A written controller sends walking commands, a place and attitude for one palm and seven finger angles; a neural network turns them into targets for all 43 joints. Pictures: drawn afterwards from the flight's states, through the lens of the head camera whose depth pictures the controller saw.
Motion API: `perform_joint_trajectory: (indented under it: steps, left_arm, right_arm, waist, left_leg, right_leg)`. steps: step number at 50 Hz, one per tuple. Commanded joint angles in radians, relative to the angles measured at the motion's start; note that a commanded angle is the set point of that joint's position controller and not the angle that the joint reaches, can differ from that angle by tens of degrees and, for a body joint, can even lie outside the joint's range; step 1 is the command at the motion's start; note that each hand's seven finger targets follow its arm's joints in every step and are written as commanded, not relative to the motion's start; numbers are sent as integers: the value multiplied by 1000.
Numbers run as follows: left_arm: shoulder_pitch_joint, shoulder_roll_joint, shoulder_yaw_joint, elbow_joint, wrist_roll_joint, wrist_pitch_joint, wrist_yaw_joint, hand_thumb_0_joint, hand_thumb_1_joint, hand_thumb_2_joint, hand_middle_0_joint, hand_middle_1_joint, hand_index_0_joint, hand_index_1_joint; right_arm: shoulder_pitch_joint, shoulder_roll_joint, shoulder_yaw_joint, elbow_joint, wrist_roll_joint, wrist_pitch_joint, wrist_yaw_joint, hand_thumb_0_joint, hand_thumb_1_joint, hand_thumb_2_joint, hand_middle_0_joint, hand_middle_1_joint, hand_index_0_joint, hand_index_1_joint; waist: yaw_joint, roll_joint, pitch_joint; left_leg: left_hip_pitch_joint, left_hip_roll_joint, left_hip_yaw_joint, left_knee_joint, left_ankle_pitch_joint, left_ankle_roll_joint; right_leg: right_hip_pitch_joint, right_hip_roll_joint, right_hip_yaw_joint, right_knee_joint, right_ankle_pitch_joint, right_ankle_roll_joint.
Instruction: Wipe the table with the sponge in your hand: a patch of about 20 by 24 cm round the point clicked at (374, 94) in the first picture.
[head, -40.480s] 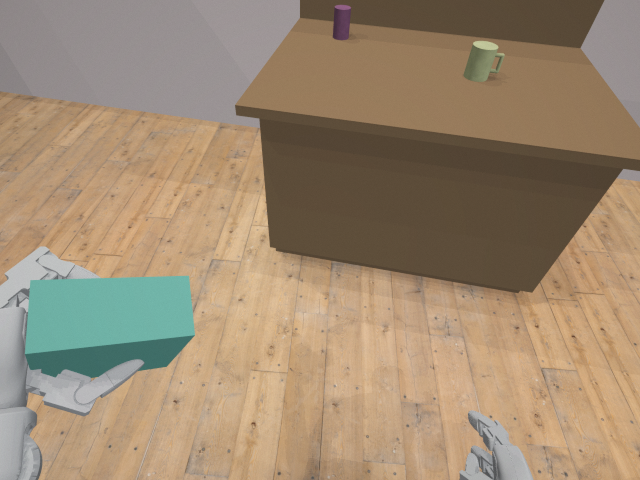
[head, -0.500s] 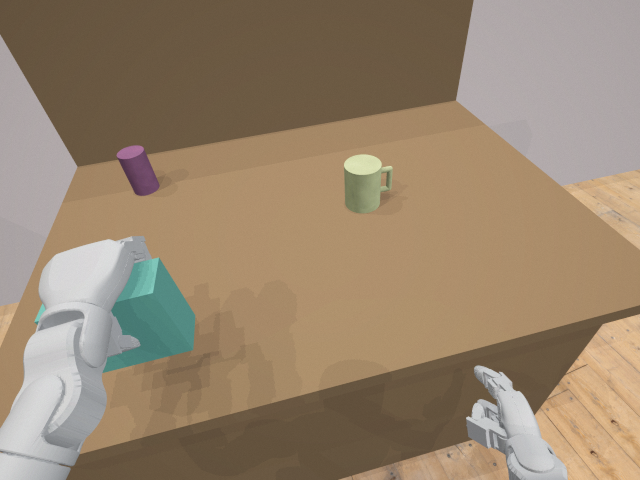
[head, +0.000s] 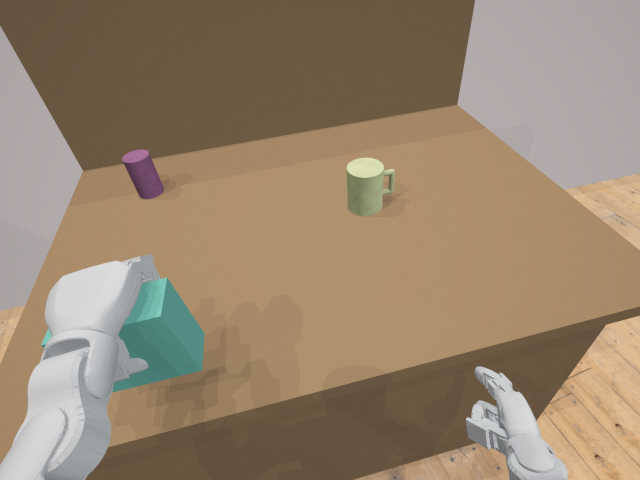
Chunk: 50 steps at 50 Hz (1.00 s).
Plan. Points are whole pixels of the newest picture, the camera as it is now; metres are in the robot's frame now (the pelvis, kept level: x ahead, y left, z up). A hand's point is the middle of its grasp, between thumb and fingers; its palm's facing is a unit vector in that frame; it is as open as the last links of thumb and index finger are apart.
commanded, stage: bring the sponge back beside the body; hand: left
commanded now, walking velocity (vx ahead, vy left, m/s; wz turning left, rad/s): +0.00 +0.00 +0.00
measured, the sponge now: (141, 347) +0.22 +0.28 +0.07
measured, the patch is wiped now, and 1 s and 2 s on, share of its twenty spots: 1.00 1.00 1.00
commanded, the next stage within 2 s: step back with the hand held close in 1.06 s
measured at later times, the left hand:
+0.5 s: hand (116, 348) +0.20 +0.28 +0.11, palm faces +0.07 -0.11 -0.99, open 10.1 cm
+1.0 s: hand (103, 359) +0.18 +0.28 +0.11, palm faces +0.09 -0.11 -0.99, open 10.1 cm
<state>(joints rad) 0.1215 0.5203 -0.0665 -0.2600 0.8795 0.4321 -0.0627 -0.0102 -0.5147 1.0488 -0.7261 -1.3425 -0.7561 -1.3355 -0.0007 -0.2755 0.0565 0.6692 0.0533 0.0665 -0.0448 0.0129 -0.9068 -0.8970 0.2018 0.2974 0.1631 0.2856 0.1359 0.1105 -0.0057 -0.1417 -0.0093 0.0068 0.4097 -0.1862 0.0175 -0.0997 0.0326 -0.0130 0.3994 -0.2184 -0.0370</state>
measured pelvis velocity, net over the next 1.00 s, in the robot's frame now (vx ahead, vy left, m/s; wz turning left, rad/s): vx -0.01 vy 0.00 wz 0.00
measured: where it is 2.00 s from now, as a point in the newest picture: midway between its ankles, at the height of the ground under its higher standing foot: outside the picture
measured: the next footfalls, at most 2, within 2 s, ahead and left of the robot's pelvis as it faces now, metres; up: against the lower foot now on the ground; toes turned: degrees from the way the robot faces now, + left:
none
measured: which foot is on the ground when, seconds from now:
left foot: down 0.00-1.00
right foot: down 0.00-1.00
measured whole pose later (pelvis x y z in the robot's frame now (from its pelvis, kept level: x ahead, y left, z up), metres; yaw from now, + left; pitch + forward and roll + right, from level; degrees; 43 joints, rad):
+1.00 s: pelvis -0.01 +0.00 +0.00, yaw +0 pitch -6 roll -1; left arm 0.30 0.53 -0.01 -0.35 0.86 0.37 -0.02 -0.01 -0.51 1.05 -0.73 -1.34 -0.76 -1.34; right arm 0.01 -0.26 0.06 0.66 0.04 0.04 -0.04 0.01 -0.91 -0.90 0.20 0.30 0.18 0.30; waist 0.14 0.11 0.00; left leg -0.13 0.00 0.00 0.44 -0.20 0.01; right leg -0.08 0.04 -0.01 0.40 -0.22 -0.04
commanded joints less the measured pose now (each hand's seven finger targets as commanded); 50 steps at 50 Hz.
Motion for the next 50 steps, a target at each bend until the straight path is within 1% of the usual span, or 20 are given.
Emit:
perform_joint_trajectory:
  steps: [1,2,6,7,16,17,20,21,24,26,27,31,32,34,36,39,41,44,46,50]
  left_arm:
    - [-283,252,187,-236,48,-15,56,0,100,1300,-1200,-1600,-1200,-1600]
    - [-268,212,153,-218,43,-14,53,0,100,1300,-1200,-1600,-1200,-1600]
    - [-221,263,211,-235,39,-25,60,0,100,1300,-1200,-1600,-1200,-1600]
    - [-203,215,171,-234,33,-24,56,0,100,1300,-1200,-1600,-1200,-1600]
    - [-156,265,226,-267,23,-48,58,0,100,1300,-1200,-1600,-1200,-1600]
    - [-142,227,195,-264,21,-51,57,0,100,1300,-1200,-1600,-1200,-1600]
    - [-99,242,217,-258,16,-67,63,0,100,1300,-1200,-1600,-1200,-1600]
    - [-105,263,240,-278,14,-70,68,0,100,1300,-1200,-1600,-1200,-1600]
    - [-60,229,218,-257,14,-73,72,0,100,1300,-1200,-1600,-1200,-1600]
    - [-74,250,239,-301,13,-75,79,0,100,1300,-1200,-1600,-1200,-1600]
    - [-62,223,215,-296,13,-72,79,0,100,1300,-1200,-1600,-1200,-1600]
    - [-44,240,234,-324,14,-75,84,0,100,1300,-1200,-1600,-1200,-1600]
    - [-27,220,216,-315,16,-74,84,0,100,1300,-1200,-1600,-1200,-1600]
    - [24,212,215,-279,12,-71,84,0,100,1300,-1200,-1600,-1200,-1600]
    - [-23,249,246,-322,12,-76,90,0,100,1300,-1200,-1600,-1200,-1600]
    - [-12,218,215,-275,13,-70,88,0,100,1300,-1200,-1600,-1200,-1600]
    - [-39,247,243,-321,13,-79,93,0,100,1300,-1200,-1600,-1200,-1600]
    - [-16,212,207,-289,14,-75,85,0,100,1300,-1200,-1600,-1200,-1600]
    - [-42,241,233,-331,20,-79,89,0,100,1300,-1200,-1600,-1200,-1600]
    - [-8,222,217,-298,17,-72,84,0,100,1300,-1200,-1600,-1200,-1600]
  right_arm:
    - [-290,-84,-27,-202,1,-73,-6,0,-900,-900,200,300,200,300]
    - [-274,-77,-24,-208,-1,-77,-8,0,-900,-900,200,300,200,300]
    - [-285,-85,-29,-199,-2,-81,-5,0,-900,-900,200,300,200,300]
    - [-274,-76,-26,-209,-4,-82,-4,0,-900,-900,200,300,200,300]
    - [-276,-84,-30,-204,-7,-85,-9,0,-900,-900,200,300,200,300]
    - [-261,-77,-27,-211,-9,-88,-8,0,-900,-900,200,300,200,300]
    - [-250,-80,-33,-200,-13,-87,-8,0,-900,-900,200,300,200,300]
    - [-265,-83,-33,-203,-9,-93,-9,0,-900,-900,200,300,200,300]
    - [-243,-82,-34,-202,-16,-91,-7,0,-900,-900,200,300,200,300]
    - [-265,-81,-36,-203,-9,-94,-6,0,-900,-900,200,300,200,300]
    - [-250,-77,-34,-212,-14,-95,-7,0,-900,-900,200,300,200,300]
    - [-269,-80,-37,-205,-10,-93,-4,0,-900,-900,200,300,200,300]
    - [-247,-78,-35,-212,-15,-93,-3,0,-900,-900,200,300,200,300]
    - [-239,-80,-38,-204,-17,-88,-4,0,-900,-900,200,300,200,300]
    - [-268,-81,-38,-204,-10,-92,-3,0,-900,-900,200,300,200,300]
    - [-242,-82,-37,-202,-16,-89,-7,0,-900,-900,200,300,200,300]
    - [-271,-79,-37,-205,-11,-97,-7,0,-900,-900,200,300,200,300]
    - [-246,-80,-36,-200,-16,-90,-6,0,-900,-900,200,300,200,300]
    - [-276,-78,-36,-203,-9,-96,-5,0,-900,-900,200,300,200,300]
    - [-251,-78,-38,-197,-12,-85,-1,0,-900,-900,200,300,200,300]
  waist:
    - [3,-7,-163]
    - [9,-20,-174]
    - [9,-11,-166]
    - [14,-17,-178]
    - [4,-30,-151]
    - [11,-11,-162]
    - [7,-54,-146]
    - [4,-42,-134]
    - [11,-39,-128]
    - [6,-18,-132]
    - [14,-11,-144]
    - [4,-14,-118]
    - [15,-8,-142]
    - [15,-50,-114]
    - [5,-25,-115]
    - [12,-32,-108]
    - [7,-12,-121]
    - [11,-17,-109]
    - [8,16,-118]
    - [8,-45,-112]
  left_leg:
    - [75,-6,-95,-48,113,29]
    - [71,-11,-85,-40,120,32]
    - [75,-10,-95,-38,125,29]
    - [72,-12,-83,-28,137,32]
    - [76,-12,-89,-16,121,31]
    - [76,-15,-80,-6,131,34]
    - [80,-13,-80,-1,136,32]
    - [79,-12,-87,-3,122,31]
    - [75,-11,-79,1,143,31]
    - [77,-11,-90,-6,124,29]
    - [77,-12,-79,3,138,32]
    - [78,-7,-92,-7,129,29]
    - [75,-10,-84,-2,142,33]
    - [71,-9,-82,-1,147,33]
    - [72,-6,-93,-8,119,30]
    - [68,-7,-85,-10,122,32]
    - [74,-6,-94,-13,111,30]
    - [69,-5,-89,-21,115,30]
    - [68,-2,-102,-32,96,29]
    - [60,-3,-95,-28,113,28]
  right_leg:
    - [-13,1,128,-87,57,-48]
    - [-7,-5,99,-82,60,-45]
    - [-5,-1,138,-88,67,-49]
    - [2,-7,107,-80,81,-46]
    - [-21,-7,151,-95,60,-43]
    - [-17,-12,120,-89,70,-41]
    - [-31,-17,134,-99,81,-34]
    - [-36,-9,160,-103,59,-41]
    - [-32,-12,123,-95,91,-39]
    - [-31,-6,159,-99,64,-42]
    - [-23,-11,127,-88,83,-42]
    - [-36,-4,153,-96,69,-43]
    - [-18,-8,119,-85,85,-42]
    - [-32,-9,116,-92,95,-37]
    - [-34,-3,158,-98,60,-42]
    - [-35,-8,116,-98,60,-38]
    - [-28,-2,155,-98,53,-44]
    - [-29,-4,111,-97,55,-40]
    - [-18,3,141,-91,43,-45]
    - [-27,-6,116,-95,50,-35]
